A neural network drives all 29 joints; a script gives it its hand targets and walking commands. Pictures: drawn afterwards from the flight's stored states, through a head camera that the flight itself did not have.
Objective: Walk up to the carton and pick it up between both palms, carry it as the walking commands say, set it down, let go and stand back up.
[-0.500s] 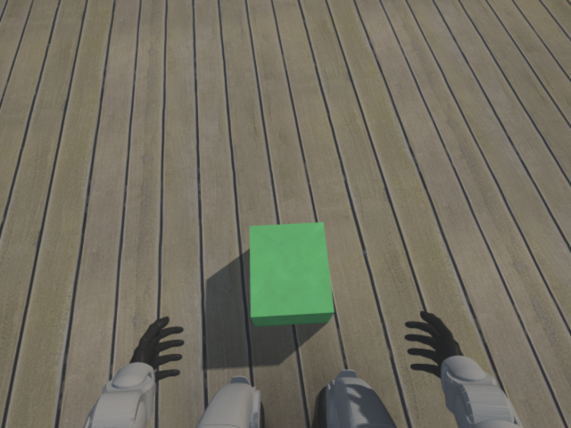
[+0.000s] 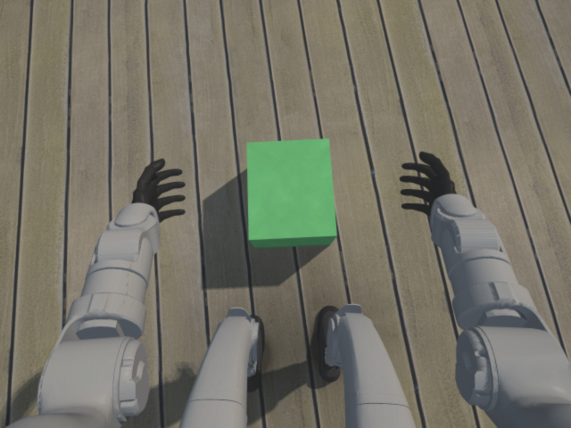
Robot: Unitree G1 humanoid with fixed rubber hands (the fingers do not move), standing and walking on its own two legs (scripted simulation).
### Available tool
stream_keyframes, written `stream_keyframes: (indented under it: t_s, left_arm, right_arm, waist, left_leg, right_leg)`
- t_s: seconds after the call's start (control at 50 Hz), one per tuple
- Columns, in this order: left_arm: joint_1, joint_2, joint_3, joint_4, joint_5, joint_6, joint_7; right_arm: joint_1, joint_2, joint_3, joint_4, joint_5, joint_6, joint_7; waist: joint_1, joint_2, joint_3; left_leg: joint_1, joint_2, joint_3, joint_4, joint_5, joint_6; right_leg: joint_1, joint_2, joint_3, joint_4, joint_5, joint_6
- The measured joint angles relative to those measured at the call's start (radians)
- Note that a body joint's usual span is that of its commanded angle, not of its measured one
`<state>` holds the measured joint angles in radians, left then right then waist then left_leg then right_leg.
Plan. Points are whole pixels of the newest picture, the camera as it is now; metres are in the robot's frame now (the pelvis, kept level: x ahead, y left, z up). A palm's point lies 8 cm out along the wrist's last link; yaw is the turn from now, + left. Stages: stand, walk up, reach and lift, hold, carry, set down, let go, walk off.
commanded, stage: reach and lift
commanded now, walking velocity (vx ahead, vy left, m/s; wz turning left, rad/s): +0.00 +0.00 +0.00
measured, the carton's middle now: (290, 196) +0.56 +0.02 -0.60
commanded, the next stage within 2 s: none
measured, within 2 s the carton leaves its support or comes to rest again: neither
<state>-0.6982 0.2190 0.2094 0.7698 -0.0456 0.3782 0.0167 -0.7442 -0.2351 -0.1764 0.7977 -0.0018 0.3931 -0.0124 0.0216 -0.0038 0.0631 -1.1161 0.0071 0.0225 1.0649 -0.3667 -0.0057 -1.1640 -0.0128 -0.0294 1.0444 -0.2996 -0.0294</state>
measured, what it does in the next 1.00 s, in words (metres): lowers itself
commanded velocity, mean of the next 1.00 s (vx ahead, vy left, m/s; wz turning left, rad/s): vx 0.00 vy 0.00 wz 0.00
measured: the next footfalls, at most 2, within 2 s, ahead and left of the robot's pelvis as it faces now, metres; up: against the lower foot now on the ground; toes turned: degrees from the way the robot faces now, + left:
none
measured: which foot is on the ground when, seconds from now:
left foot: down 0.00-1.00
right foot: down 0.00-1.00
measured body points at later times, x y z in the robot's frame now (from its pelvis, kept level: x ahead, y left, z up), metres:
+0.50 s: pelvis +0.01 +0.01 -0.02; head +0.32 +0.00 +0.31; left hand +0.53 +0.22 -0.12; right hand +0.55 -0.20 -0.12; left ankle +0.07 +0.12 -0.65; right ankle +0.10 -0.10 -0.65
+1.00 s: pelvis +0.01 +0.01 -0.10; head +0.34 +0.01 +0.20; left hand +0.55 +0.22 -0.22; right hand +0.56 -0.20 -0.22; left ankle +0.07 +0.12 -0.65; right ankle +0.10 -0.10 -0.65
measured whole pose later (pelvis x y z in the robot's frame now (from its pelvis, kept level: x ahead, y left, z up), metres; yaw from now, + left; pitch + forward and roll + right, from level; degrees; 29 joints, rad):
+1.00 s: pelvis +0.01 +0.01 -0.10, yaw +1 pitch +49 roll +1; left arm -1.22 0.26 0.35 0.91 0.00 0.16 0.06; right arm -1.29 -0.36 -0.36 1.03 -0.02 0.14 0.03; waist 0.02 0.00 -0.04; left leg -1.81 0.00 0.02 1.41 -0.46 0.00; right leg -1.85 -0.03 -0.02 1.38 -0.38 -0.02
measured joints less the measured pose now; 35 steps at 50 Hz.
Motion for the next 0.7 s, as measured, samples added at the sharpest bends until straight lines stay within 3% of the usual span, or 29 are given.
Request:
stream_keyframes:
  t_s: [0.32, 0.48, 0.7]
  left_arm:
    - [-0.261, 0.043, 0.085, 0.111, 0.006, -0.185, -0.001]
    - [-0.397, 0.063, 0.103, 0.136, -0.001, -0.207, 0.004]
    - [-0.446, 0.031, 0.14, 0.065, 0.043, -0.219, 0.01]
  right_arm:
    - [-0.284, -0.05, -0.055, 0.128, 0.011, -0.182, -0.01]
    - [-0.421, -0.085, -0.103, 0.169, -0.003, -0.213, 0.015]
    - [-0.469, -0.101, -0.179, 0.14, -0.042, -0.244, 0.052]
  waist:
    - [-0.01, -0.001, -0.072]
    - [-0.005, 0.004, -0.074]
    - [-0.003, 0.001, -0.072]
  left_leg:
    - [-0.254, -0.005, 0.007, 0.014, 0.013, 0.002]
    - [-0.343, -0.008, 0.002, 0.015, 0.02, 0.006]
    - [-0.426, -0.011, 0.002, 0.026, 0.019, 0.012]
  right_leg:
    - [-0.257, -0.005, 0.008, 0.018, 0.013, 0.002]
    - [-0.338, -0.007, 0.004, 0.008, 0.022, 0.006]
    - [-0.417, -0.009, 0.006, 0.013, 0.025, 0.014]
